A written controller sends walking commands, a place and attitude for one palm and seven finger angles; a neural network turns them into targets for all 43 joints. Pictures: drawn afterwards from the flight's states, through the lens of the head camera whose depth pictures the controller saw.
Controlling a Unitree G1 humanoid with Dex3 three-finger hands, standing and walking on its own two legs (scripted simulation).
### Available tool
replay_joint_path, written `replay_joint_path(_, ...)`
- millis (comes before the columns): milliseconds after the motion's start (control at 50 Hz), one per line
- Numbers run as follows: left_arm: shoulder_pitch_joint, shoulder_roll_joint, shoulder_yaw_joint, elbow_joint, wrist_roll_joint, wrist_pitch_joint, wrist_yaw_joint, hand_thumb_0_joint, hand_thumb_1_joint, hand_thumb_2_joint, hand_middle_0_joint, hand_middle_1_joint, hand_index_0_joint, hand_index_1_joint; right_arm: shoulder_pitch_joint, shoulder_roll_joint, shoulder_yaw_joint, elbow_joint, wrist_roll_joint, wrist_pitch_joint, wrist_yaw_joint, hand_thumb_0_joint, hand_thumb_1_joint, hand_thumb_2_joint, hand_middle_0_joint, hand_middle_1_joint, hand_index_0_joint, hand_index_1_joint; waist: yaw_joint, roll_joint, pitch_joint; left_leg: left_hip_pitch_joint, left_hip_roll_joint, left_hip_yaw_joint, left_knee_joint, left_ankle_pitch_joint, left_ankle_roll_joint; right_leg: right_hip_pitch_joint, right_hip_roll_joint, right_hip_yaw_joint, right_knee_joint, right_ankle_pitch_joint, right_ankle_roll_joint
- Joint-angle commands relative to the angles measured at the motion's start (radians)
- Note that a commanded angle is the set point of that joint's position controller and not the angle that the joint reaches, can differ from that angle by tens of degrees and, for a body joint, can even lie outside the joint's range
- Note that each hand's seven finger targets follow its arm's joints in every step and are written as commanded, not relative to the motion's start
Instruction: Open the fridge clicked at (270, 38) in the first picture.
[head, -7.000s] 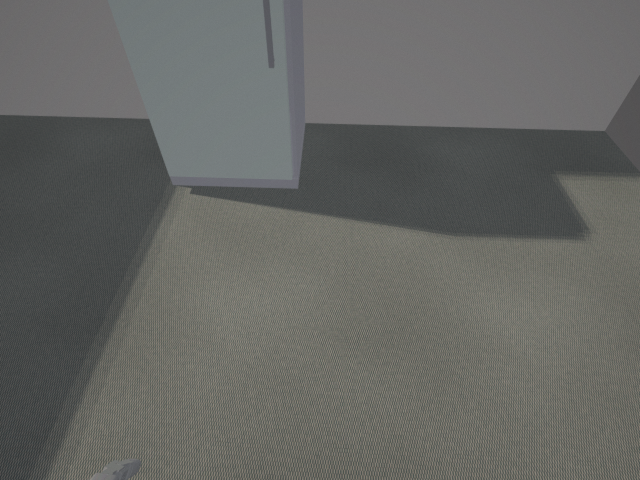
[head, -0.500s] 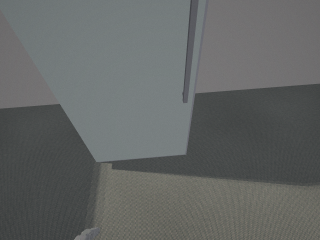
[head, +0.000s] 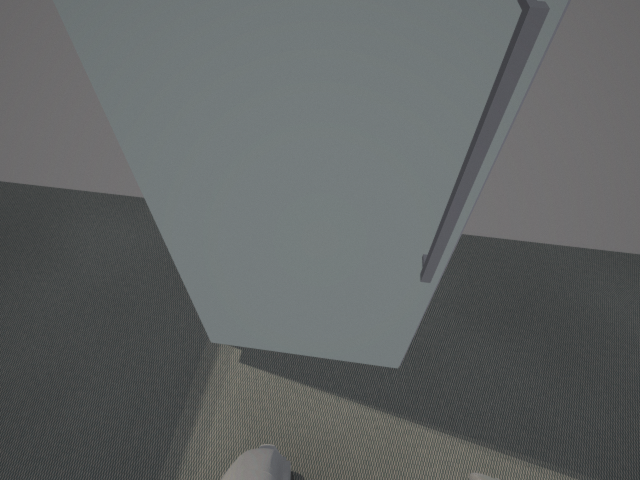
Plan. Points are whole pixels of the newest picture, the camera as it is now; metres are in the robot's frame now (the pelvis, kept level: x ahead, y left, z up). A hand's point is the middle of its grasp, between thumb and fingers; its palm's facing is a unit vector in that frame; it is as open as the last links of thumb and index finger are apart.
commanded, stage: come to a stop and stand still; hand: right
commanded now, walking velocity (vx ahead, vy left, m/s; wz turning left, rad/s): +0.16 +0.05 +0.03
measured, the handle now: (461, 177) +0.51 -0.14 +0.11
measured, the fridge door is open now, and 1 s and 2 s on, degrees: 0 0 0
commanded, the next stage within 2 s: none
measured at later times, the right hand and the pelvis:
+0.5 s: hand out of the picture +0.07 -0.20 -0.17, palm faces +0.07 +0.96 -0.25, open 7.3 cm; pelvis +0.02 -0.01 -0.01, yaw -1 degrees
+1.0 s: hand out of the picture -0.02 -0.25 -0.17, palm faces +0.01 +0.98 -0.20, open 7.4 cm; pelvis -0.03 -0.08 +0.00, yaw +0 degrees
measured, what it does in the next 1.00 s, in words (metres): steps on the spot: left foot, then right foot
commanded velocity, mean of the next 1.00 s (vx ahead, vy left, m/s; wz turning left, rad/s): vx -0.07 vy -0.04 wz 0.00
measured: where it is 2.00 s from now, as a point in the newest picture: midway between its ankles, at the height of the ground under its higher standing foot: outside the picture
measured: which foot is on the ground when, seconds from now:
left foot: up 0.00-0.04, down 0.06-0.58, up 0.60-0.74, down 0.76-1.00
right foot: down 0.00-0.06, up 0.08-0.52, down 0.54-1.00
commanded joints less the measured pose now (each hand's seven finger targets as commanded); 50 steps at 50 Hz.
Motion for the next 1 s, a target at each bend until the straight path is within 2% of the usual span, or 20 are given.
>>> replay_joint_path(0, 0.009, 0.173, 0.030, -0.032, -0.017, -0.015, 0.010, 0.000, 0.900, 0.900, -0.200, -0.300, -0.200, -0.300, 0.223, -0.067, -0.009, 0.017, 0.003, -0.040, -0.006, 0.000, -0.900, -0.900, 0.200, 0.300, 0.200, 0.300, -0.136, -0.073, -0.077, 0.333, -0.054, 0.047, -0.205, 0.122, 0.036, -0.122, -0.238, 0.089, 0.251, 0.930, -0.048)
replay_joint_path(20, 0.008, 0.145, 0.028, -0.038, -0.027, -0.016, 0.003, 0.000, 0.900, 0.900, -0.200, -0.300, -0.200, -0.300, 0.328, -0.124, -0.023, 0.054, -0.001, -0.054, -0.013, 0.000, -0.900, -0.900, 0.200, 0.300, 0.200, 0.300, -0.174, 0.011, -0.150, 0.536, 0.065, -0.084, -0.204, 0.310, 0.086, -0.285, -0.182, 0.062, 0.444, 0.698, -0.011)
replay_joint_path(40, 0.051, 0.089, 0.022, -0.056, -0.038, -0.016, 0.001, 0.000, 0.900, 0.900, -0.200, -0.300, -0.200, -0.300, 0.403, -0.196, -0.040, 0.070, 0.006, -0.066, -0.021, 0.000, -0.900, -0.900, 0.200, 0.300, 0.200, 0.300, -0.168, 0.198, -0.252, 0.715, 0.344, -0.439, -0.256, 0.739, 0.220, -0.500, -0.020, 0.033, 0.738, -0.082, 0.040)
replay_joint_path(60, 0.036, 0.106, 0.024, -0.057, -0.041, 0.000, 0.011, 0.000, 0.900, 0.900, -0.200, -0.300, -0.200, -0.300, 0.373, -0.202, -0.028, 0.060, 0.024, -0.064, -0.025, 0.000, -0.900, -0.900, 0.200, 0.300, 0.200, 0.300, -0.145, 0.104, -0.265, 0.591, 0.400, -0.439, -0.320, 0.837, 0.287, -0.455, -0.031, 0.166, 0.842, -0.249, 0.032)
replay_joint_path(80, 0.021, 0.080, 0.023, -0.051, -0.040, 0.012, 0.013, 0.000, 0.900, 0.900, -0.200, -0.300, -0.200, -0.300, 0.264, -0.163, -0.015, 0.039, 0.022, -0.057, -0.036, 0.000, -0.900, -0.900, 0.200, 0.300, 0.200, 0.300, -0.105, 0.009, -0.181, 0.466, 0.365, -0.350, -0.345, 0.810, 0.271, -0.433, -0.059, 0.206, 0.823, -0.199, 0.035)
replay_joint_path(160, 0.018, 0.031, 0.020, -0.029, -0.038, 0.069, 0.008, 0.000, 0.900, 0.900, -0.200, -0.300, -0.200, -0.300, 0.076, -0.099, 0.002, -0.008, 0.006, -0.042, -0.052, 0.000, -0.900, -0.900, 0.200, 0.300, 0.200, 0.300, -0.027, 0.023, -0.064, 0.118, 0.274, -0.186, -0.400, 0.571, 0.186, -0.331, -0.087, 0.215, 0.663, -0.106, 0.051)
replay_joint_path(400, -0.153, 0.091, 0.045, -0.145, -0.025, 0.076, -0.012, 0.000, 0.900, 0.900, -0.200, -0.300, -0.200, -0.300, 0.108, -0.163, -0.040, -0.034, -0.013, 0.000, -0.048, 0.000, -0.900, -0.900, 0.200, 0.300, 0.200, 0.300, -0.079, 0.191, -0.131, 0.235, 0.237, -0.214, -0.380, 0.280, 0.163, -0.374, -0.031, 0.176, 0.411, -0.046, 0.072)
replay_joint_path(420, -0.139, 0.183, 0.066, -0.225, -0.029, 0.055, -0.014, 0.000, 0.900, 0.900, -0.200, -0.300, -0.200, -0.300, 0.189, -0.219, -0.027, -0.058, -0.012, -0.013, -0.088, 0.000, -0.900, -0.900, 0.200, 0.300, 0.200, 0.300, -0.053, 0.092, -0.353, 0.475, 0.287, -0.361, -0.300, 0.670, 0.148, -0.388, 0.028, 0.120, 0.440, -0.120, 0.086)
replay_joint_path(460, -0.211, 0.133, 0.055, -0.275, -0.029, 0.056, -0.014, 0.000, 0.900, 0.900, -0.200, -0.300, -0.200, -0.300, 0.171, -0.215, -0.033, -0.088, -0.007, -0.005, -0.079, 0.000, -0.900, -0.900, 0.200, 0.300, 0.200, 0.300, -0.077, -0.008, -0.299, 0.339, 0.247, -0.290, -0.245, 0.253, 0.160, -0.342, 0.013, 0.141, 0.245, -0.027, 0.050)
replay_joint_path(480, -0.174, 0.121, 0.045, -0.276, -0.025, 0.052, -0.016, 0.000, 0.900, 0.900, -0.200, -0.300, -0.200, -0.300, 0.141, -0.204, -0.022, -0.090, -0.003, 0.000, -0.073, 0.000, -0.900, -0.900, 0.200, 0.300, 0.200, 0.300, -0.042, -0.023, -0.237, 0.232, 0.191, -0.220, -0.238, 0.098, 0.107, -0.249, 0.023, 0.117, 0.111, 0.069, 0.045)
replay_joint_path(500, -0.138, 0.143, 0.043, -0.273, -0.022, 0.046, -0.015, 0.000, 0.900, 0.900, -0.200, -0.300, -0.200, -0.300, 0.121, -0.159, -0.006, -0.099, 0.003, 0.007, -0.068, 0.000, -0.900, -0.900, 0.200, 0.300, 0.200, 0.300, -0.023, -0.065, -0.149, 0.142, 0.121, -0.152, -0.185, -0.033, 0.053, -0.228, -0.031, 0.160, 0.025, 0.103, 0.031)
replay_joint_path(520, -0.150, 0.194, 0.049, -0.288, -0.013, 0.045, -0.014, 0.000, 0.900, 0.900, -0.200, -0.300, -0.200, -0.300, 0.127, -0.102, 0.006, -0.105, 0.009, 0.017, -0.060, 0.000, -0.900, -0.900, 0.200, 0.300, 0.200, 0.300, -0.039, -0.192, -0.067, 0.080, 0.028, -0.069, -0.119, -0.151, -0.003, -0.319, -0.166, 0.333, -0.062, 0.110, -0.017)
replay_joint_path(540, -0.213, 0.233, 0.048, -0.319, -0.005, 0.052, -0.010, 0.000, 0.900, 0.900, -0.200, -0.300, -0.200, -0.300, 0.145, -0.078, 0.010, -0.107, 0.010, 0.023, -0.054, 0.000, -0.900, -0.900, 0.200, 0.300, 0.200, 0.300, -0.068, -0.200, 0.022, 0.093, -0.023, -0.038, -0.072, -0.167, -0.022, -0.456, -0.252, 0.393, -0.091, 0.154, -0.077)
replay_joint_path(580, -0.303, 0.209, 0.036, -0.345, -0.006, 0.048, -0.008, 0.000, 0.900, 0.900, -0.200, -0.300, -0.200, -0.300, 0.172, -0.092, 0.014, -0.093, -0.005, 0.040, -0.047, 0.000, -0.900, -0.900, 0.200, 0.300, 0.200, 0.300, -0.094, -0.221, 0.094, 0.135, -0.028, -0.080, 0.052, -0.164, -0.010, -0.578, -0.210, 0.377, -0.141, 0.010, -0.097)
replay_joint_path(620, -0.308, 0.219, 0.034, -0.347, -0.006, 0.052, -0.011, 0.000, 0.900, 0.900, -0.200, -0.300, -0.200, -0.300, 0.219, -0.080, 0.012, -0.081, -0.004, 0.036, -0.036, 0.000, -0.900, -0.900, 0.200, 0.300, 0.200, 0.300, -0.099, -0.110, 0.101, 0.142, -0.046, -0.098, 0.099, -0.113, -0.014, -0.579, -0.182, 0.339, -0.117, -0.012, -0.100)
replay_joint_path(680, -0.287, 0.215, 0.030, -0.339, -0.009, 0.047, -0.009, 0.000, 0.900, 0.900, -0.200, -0.300, -0.200, -0.300, 0.255, -0.080, 0.015, -0.083, -0.002, 0.023, -0.030, 0.000, -0.900, -0.900, 0.200, 0.300, 0.200, 0.300, -0.104, -0.070, 0.087, 0.161, -0.039, -0.101, -0.028, -0.095, -0.008, -0.517, -0.172, 0.343, -0.098, -0.064, -0.101)
replay_joint_path(780, -0.196, 0.177, 0.015, -0.300, -0.020, 0.035, -0.010, 0.000, 0.900, 0.900, -0.200, -0.300, -0.200, -0.300, 0.237, -0.109, 0.027, -0.088, 0.003, -0.018, -0.032, 0.000, -0.900, -0.900, 0.200, 0.300, 0.200, 0.300, -0.049, 0.010, 0.015, 0.129, 0.043, -0.280, -0.335, -0.165, 0.065, -0.366, -0.073, 0.335, -0.034, -0.059, -0.036)
replay_joint_path(820, -0.153, 0.187, 0.022, -0.280, -0.018, 0.035, -0.009, 0.000, 0.900, 0.900, -0.200, -0.300, -0.200, -0.300, 0.211, -0.104, 0.025, -0.089, 0.003, -0.026, -0.034, 0.000, -0.900, -0.900, 0.200, 0.300, 0.200, 0.300, -0.033, 0.170, -0.053, 0.119, 0.042, -0.279, -0.358, -0.223, 0.056, -0.298, -0.074, 0.303, 0.007, -0.026, -0.035)
replay_joint_path(920, -0.162, 0.194, 0.010, -0.236, -0.015, 0.020, -0.010, 0.000, 0.900, 0.900, -0.200, -0.300, -0.200, -0.300, 0.235, -0.087, 0.030, -0.066, 0.006, -0.022, -0.034, 0.000, -0.900, -0.900, 0.200, 0.300, 0.200, 0.300, -0.058, -0.051, -0.039, 0.189, 0.000, -0.203, -0.278, -0.089, 0.038, -0.354, -0.121, 0.374, -0.132, -0.088, -0.037)
replay_joint_path(980, -0.164, 0.188, 0.004, -0.212, -0.018, 0.017, -0.007, 0.000, 0.900, 0.900, -0.200, -0.300, -0.200, -0.300, 0.252, -0.085, 0.034, -0.036, 0.003, -0.020, -0.034, 0.000, -0.900, -0.900, 0.200, 0.300, 0.200, 0.300, -0.073, -0.067, -0.025, 0.230, -0.003, -0.183, -0.266, -0.044, 0.037, -0.380, -0.128, 0.386, -0.160, -0.085, -0.037)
